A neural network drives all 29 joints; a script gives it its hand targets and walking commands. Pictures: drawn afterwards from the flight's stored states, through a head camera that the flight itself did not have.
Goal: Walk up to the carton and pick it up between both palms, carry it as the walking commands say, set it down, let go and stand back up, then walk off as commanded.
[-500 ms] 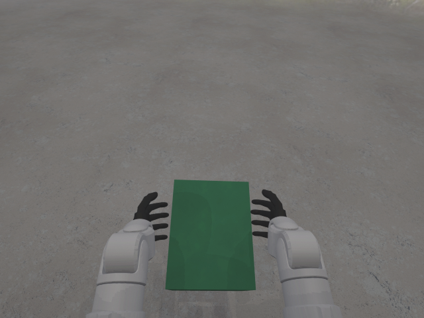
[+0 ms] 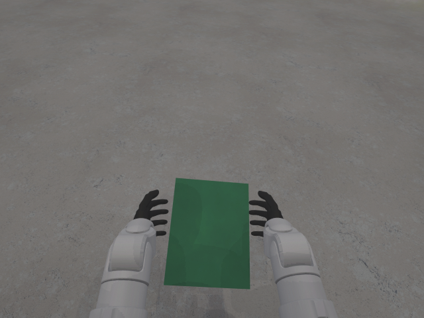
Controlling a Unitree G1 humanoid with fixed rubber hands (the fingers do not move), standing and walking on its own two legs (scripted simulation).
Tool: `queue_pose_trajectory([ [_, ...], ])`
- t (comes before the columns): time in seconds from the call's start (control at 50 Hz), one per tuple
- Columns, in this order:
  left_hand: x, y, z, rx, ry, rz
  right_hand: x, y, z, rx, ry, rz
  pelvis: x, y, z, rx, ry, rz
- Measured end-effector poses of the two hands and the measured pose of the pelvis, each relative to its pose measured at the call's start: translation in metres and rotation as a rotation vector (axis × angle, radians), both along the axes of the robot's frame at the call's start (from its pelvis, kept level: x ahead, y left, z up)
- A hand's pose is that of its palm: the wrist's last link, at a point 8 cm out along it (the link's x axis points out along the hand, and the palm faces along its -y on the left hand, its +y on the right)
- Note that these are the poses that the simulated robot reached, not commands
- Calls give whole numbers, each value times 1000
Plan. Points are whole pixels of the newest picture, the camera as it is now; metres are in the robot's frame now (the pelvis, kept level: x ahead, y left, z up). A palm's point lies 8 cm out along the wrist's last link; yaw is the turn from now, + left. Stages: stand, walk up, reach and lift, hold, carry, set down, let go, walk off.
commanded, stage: hold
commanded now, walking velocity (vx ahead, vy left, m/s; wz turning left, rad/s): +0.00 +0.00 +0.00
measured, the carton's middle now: (206, 235) +0.33 +0.02 -0.06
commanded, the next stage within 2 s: set down in 0.58 s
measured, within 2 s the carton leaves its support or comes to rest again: neither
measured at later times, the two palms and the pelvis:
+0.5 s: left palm (146, 224) +0.28 +0.13 +0.05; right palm (276, 238) +0.27 -0.11 +0.05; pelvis -0.04 +0.04 -0.01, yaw -5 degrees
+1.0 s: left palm (152, 235) +0.29 +0.13 +0.01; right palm (277, 238) +0.29 -0.12 +0.01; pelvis -0.04 +0.01 -0.01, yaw -6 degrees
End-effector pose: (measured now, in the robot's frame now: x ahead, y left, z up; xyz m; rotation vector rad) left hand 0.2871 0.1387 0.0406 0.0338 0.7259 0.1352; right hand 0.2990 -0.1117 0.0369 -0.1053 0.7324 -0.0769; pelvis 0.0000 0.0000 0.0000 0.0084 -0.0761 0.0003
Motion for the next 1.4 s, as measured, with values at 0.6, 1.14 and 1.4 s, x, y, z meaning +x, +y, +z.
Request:
queue_pose_trajectory([
  [0.6, 1, -21, 20, 15, -70, -30, -34, -11, 19, 42, -53, -205, -42, 47, -10, -39, -146, -86],
  [1.14, 12, -7, -61, -12, -14, 73, 8, -4, -58, 31, -19, -19, -31, -6, -16, 1, 14, -84],
  [1.4, 34, -10, -129, -24, 8, 43, 29, -4, -119, 16, -6, -102, -6, -10, -28, -2, 277, -91],
])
